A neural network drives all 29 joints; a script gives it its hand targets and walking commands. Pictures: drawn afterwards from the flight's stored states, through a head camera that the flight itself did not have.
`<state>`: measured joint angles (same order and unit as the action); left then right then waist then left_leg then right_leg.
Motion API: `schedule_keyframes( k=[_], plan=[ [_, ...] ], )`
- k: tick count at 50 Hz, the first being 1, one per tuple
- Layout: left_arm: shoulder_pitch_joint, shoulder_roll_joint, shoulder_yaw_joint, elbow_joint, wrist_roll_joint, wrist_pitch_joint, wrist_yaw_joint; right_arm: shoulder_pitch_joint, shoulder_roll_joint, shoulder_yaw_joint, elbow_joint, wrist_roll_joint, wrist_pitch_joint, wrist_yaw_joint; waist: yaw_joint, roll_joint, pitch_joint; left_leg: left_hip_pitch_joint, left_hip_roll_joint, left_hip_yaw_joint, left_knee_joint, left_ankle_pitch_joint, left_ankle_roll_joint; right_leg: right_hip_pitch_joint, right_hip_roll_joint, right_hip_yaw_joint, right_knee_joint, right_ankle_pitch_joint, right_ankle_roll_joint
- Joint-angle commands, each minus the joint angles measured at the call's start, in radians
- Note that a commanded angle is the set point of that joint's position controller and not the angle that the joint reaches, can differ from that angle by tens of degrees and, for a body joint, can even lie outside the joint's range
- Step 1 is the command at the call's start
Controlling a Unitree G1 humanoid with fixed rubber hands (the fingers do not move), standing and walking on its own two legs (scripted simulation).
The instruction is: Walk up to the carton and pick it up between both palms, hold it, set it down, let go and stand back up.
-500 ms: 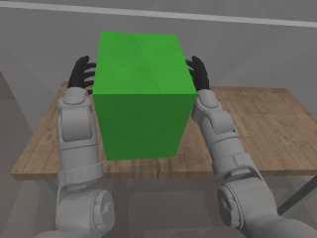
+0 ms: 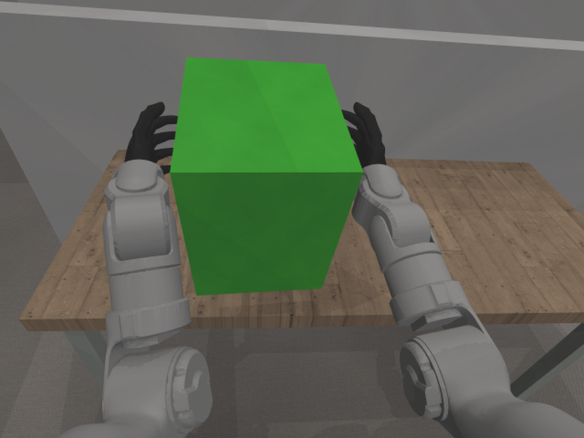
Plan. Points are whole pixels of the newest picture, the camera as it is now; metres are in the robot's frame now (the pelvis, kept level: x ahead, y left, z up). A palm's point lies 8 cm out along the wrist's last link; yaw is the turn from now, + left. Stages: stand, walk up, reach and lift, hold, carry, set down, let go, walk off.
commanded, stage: hold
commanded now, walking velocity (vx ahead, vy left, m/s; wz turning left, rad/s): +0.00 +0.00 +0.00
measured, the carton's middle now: (259, 182) +0.40 +0.01 +0.18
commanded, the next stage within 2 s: none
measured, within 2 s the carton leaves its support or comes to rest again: neither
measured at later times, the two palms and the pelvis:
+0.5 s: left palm (154, 169) +0.36 +0.14 +0.23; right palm (373, 168) +0.36 -0.13 +0.22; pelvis +0.00 +0.00 +0.00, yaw +0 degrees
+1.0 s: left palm (153, 163) +0.37 +0.14 +0.23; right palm (373, 164) +0.37 -0.13 +0.23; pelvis +0.00 +0.00 +0.00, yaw +0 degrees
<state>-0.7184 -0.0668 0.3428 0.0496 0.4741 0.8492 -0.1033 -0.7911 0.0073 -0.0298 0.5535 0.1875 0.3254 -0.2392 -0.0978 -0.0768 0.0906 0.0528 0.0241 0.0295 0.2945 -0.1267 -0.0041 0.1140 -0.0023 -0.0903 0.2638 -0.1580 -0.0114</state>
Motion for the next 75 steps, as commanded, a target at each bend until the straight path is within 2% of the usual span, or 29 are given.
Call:
schedule_keyframes(
  k=[1,2,4,10,13,15,19,22,26,30,35,38,42,48,53,61,66,68,71,75],
  plan=[
    [-0.561,-0.435,-0.391,-0.047,-0.175,-0.056,-0.129,-0.654,0.489,0.31,-0.244,0.062,-0.048,0.095,-0.01,0.084,-0.331,0.064,-0.052,0.056,-0.02,0.147,0.008,0.034,0.052,-0.031,-0.021,0.117,0.052],
    [-0.572,-0.43,-0.399,-0.024,-0.176,-0.056,-0.132,-0.649,0.48,0.274,-0.225,0.04,-0.041,0.094,-0.041,0.08,-0.305,0.053,-0.049,0.05,-0.029,0.101,0.006,0.021,0.049,-0.028,-0.029,0.09,0.056],
    [-0.579,-0.44,-0.402,-0.009,-0.18,-0.059,-0.135,-0.646,0.474,0.243,-0.22,0.017,-0.037,0.099,-0.051,0.084,-0.29,0.026,-0.044,0.048,-0.048,0.036,0.009,0.017,0.048,-0.029,-0.03,0.049,0.055],
    [-0.567,-0.445,-0.394,-0.025,-0.178,-0.063,-0.127,-0.682,0.494,0.294,-0.268,0.055,-0.044,0.1,-0.017,0.086,-0.37,0.051,-0.05,0.043,-0.016,0.144,0.005,0.067,0.056,-0.03,-0.007,0.146,0.058],
    [-0.544,-0.446,-0.395,-0.05,-0.177,-0.064,-0.121,-0.663,0.493,0.323,-0.279,0.071,-0.044,0.095,-0.011,0.078,-0.377,0.082,-0.049,0.043,-0.002,0.215,-0.003,0.071,0.061,-0.028,-0.004,0.196,0.059],
    [-0.527,-0.431,-0.384,-0.051,-0.166,-0.058,-0.121,-0.641,0.487,0.325,-0.266,0.073,-0.04,0.093,-0.008,0.078,-0.344,0.083,-0.052,0.048,-0.003,0.216,-0.001,0.06,0.056,-0.022,-0.011,0.201,0.059],
    [-0.524,-0.425,-0.396,-0.081,-0.173,-0.052,-0.129,-0.622,0.486,0.331,-0.286,0.078,-0.033,0.085,-0.022,0.075,-0.346,0.087,-0.055,0.048,-0.004,0.208,-0.002,0.067,0.053,-0.022,-0.012,0.218,0.063],
    [-0.535,-0.42,-0.393,-0.069,-0.172,-0.05,-0.135,-0.617,0.482,0.316,-0.267,0.066,-0.024,0.086,-0.027,0.075,-0.302,0.063,-0.052,0.049,-0.021,0.165,-0.001,0.049,0.053,-0.022,-0.018,0.171,0.06],
    [-0.55,-0.441,-0.428,-0.082,-0.194,-0.055,-0.13,-0.633,0.486,0.31,-0.297,0.065,-0.031,0.091,-0.036,0.092,-0.344,0.065,-0.049,0.045,-0.014,0.164,-0.005,0.05,0.057,-0.025,-0.013,0.159,0.057],
    [-0.553,-0.439,-0.411,-0.063,-0.186,-0.059,-0.125,-0.649,0.499,0.322,-0.293,0.067,-0.028,0.091,-0.02,0.079,-0.338,0.062,-0.052,0.043,-0.013,0.151,0.003,0.042,0.054,-0.023,-0.014,0.155,0.061],
    [-0.572,-0.426,-0.393,-0.045,-0.182,-0.055,-0.131,-0.652,0.492,0.296,-0.261,0.048,-0.024,0.094,-0.024,0.07,-0.339,0.048,-0.05,0.049,-0.032,0.086,0.012,0.034,0.047,-0.023,-0.02,0.107,0.061],
    [-0.584,-0.435,-0.401,-0.041,-0.187,-0.062,-0.13,-0.661,0.506,0.296,-0.262,0.049,-0.027,0.093,-0.026,0.081,-0.337,0.052,-0.053,0.048,-0.024,0.103,0.008,0.033,0.046,-0.022,-0.017,0.133,0.064],
    [-0.568,-0.418,-0.36,-0.002,-0.16,-0.054,-0.135,-0.653,0.492,0.282,-0.224,0.036,-0.023,0.095,-0.013,0.064,-0.302,0.032,-0.05,0.054,-0.049,0.049,0.019,0.029,0.046,-0.025,-0.026,0.079,0.061],
    [-0.568,-0.434,-0.381,-0.029,-0.172,-0.059,-0.136,-0.648,0.491,0.297,-0.244,0.057,-0.03,0.093,-0.023,0.085,-0.339,0.072,-0.051,0.047,-0.015,0.168,0.002,0.048,0.054,-0.024,-0.017,0.171,0.058],
    [-0.56,-0.43,-0.385,-0.042,-0.168,-0.054,-0.136,-0.633,0.489,0.295,-0.245,0.056,-0.025,0.089,-0.027,0.086,-0.316,0.06,-0.052,0.051,-0.026,0.135,0.001,0.041,0.052,-0.027,-0.02,0.141,0.06],
    [-0.556,-0.443,-0.421,-0.071,-0.189,-0.056,-0.126,-0.653,0.485,0.309,-0.295,0.066,-0.037,0.092,-0.029,0.091,-0.358,0.079,-0.047,0.042,-0.008,0.174,-0.005,0.041,0.061,-0.032,-0.012,0.156,0.058],
    [-0.553,-0.432,-0.412,-0.066,-0.182,-0.055,-0.125,-0.633,0.483,0.308,-0.271,0.063,-0.025,0.093,-0.028,0.089,-0.334,0.073,-0.048,0.043,-0.014,0.161,-0.002,0.034,0.055,-0.027,-0.017,0.146,0.057],
    [-0.554,-0.424,-0.388,-0.05,-0.175,-0.053,-0.132,-0.633,0.491,0.306,-0.259,0.054,-0.021,0.092,-0.021,0.07,-0.315,0.056,-0.05,0.049,-0.024,0.133,0.008,0.037,0.051,-0.024,-0.021,0.136,0.061],
    [-0.553,-0.43,-0.388,-0.036,-0.174,-0.049,-0.135,-0.648,0.483,0.297,-0.266,0.054,-0.026,0.093,-0.021,0.083,-0.319,0.049,-0.049,0.05,-0.028,0.125,0.006,0.041,0.053,-0.024,-0.02,0.129,0.057],
    [-0.547,-0.424,-0.39,-0.052,-0.176,-0.052,-0.138,-0.632,0.487,0.31,-0.272,0.062,-0.024,0.087,-0.029,0.08,-0.343,0.077,-0.054,0.048,-0.013,0.171,0.001,0.055,0.053,-0.026,-0.017,0.187,0.063]
  ],
)
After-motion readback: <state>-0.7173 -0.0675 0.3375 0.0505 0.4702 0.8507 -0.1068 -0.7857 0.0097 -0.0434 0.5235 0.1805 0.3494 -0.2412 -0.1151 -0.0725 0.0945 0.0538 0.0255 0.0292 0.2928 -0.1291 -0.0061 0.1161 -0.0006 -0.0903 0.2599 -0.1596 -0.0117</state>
